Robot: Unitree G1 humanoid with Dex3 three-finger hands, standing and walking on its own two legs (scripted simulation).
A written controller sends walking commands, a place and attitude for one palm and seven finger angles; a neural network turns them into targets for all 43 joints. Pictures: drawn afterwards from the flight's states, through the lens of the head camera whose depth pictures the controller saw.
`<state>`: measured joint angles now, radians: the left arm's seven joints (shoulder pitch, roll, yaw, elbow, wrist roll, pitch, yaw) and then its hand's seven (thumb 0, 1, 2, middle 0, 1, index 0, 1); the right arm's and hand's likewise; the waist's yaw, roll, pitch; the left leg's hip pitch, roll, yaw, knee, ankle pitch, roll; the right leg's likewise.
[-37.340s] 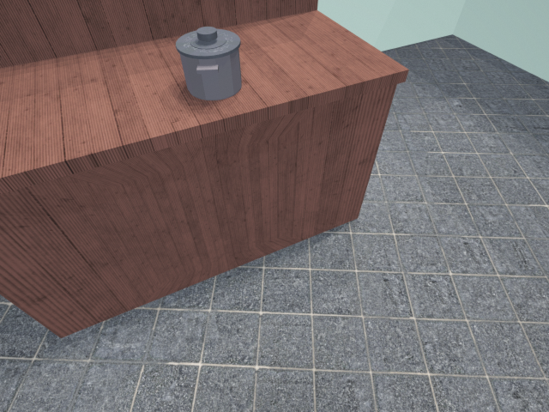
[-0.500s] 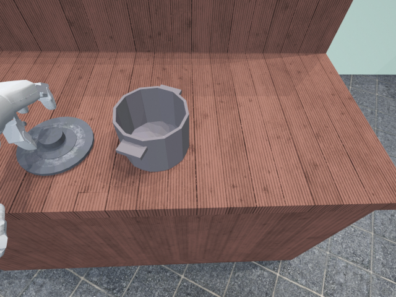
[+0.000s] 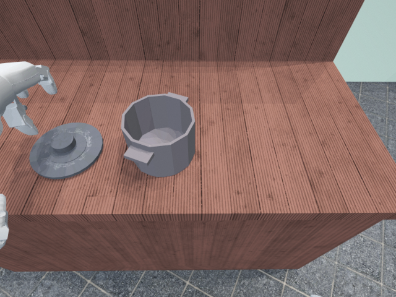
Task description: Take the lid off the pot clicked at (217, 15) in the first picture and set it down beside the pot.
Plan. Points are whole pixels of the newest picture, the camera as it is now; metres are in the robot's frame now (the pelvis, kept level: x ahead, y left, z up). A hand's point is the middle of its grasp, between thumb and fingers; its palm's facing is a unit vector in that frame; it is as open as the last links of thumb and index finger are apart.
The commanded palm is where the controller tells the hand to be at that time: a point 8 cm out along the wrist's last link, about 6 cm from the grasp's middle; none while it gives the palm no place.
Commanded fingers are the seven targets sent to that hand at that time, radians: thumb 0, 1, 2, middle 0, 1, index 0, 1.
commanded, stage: raise the empty hand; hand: left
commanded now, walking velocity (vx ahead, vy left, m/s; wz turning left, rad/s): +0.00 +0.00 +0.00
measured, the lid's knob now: (63, 142) +0.45 +0.33 +0.02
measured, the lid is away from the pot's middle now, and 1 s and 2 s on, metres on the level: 0.23 0.23 0.23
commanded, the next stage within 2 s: draw the hand back to the body in 0.20 s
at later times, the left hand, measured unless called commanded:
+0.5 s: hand (25, 104) +0.42 +0.33 +0.17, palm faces -0.31 -0.09 -0.95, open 11.0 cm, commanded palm +0.40 +0.32 +0.22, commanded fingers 0.00 0.03 0.56 -0.32 -0.91 -0.32 -0.91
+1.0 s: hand (50, 108) +0.39 +0.26 +0.19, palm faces +0.33 -0.86 -0.40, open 11.0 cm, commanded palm +0.34 +0.30 +0.22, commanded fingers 0.00 0.16 0.61 -0.30 -0.82 -0.30 -0.82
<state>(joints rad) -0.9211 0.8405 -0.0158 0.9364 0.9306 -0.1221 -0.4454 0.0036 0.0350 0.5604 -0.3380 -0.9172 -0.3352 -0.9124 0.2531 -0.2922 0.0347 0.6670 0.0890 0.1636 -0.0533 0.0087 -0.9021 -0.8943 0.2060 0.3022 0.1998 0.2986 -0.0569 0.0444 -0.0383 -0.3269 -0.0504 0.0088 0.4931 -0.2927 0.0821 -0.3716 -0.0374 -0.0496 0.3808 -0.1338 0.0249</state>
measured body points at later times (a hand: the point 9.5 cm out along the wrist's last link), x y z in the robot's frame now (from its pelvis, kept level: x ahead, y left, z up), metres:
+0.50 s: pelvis +0.00 +0.00 +0.00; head +0.04 +0.00 +0.45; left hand +0.44 +0.33 +0.22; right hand +0.09 -0.27 -0.12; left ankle -0.03 +0.06 -0.74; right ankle +0.03 -0.15 -0.74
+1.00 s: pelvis +0.00 -0.02 +0.00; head +0.02 -0.01 +0.45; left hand +0.37 +0.30 +0.21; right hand +0.16 -0.25 -0.09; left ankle -0.03 +0.06 -0.74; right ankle +0.03 -0.15 -0.74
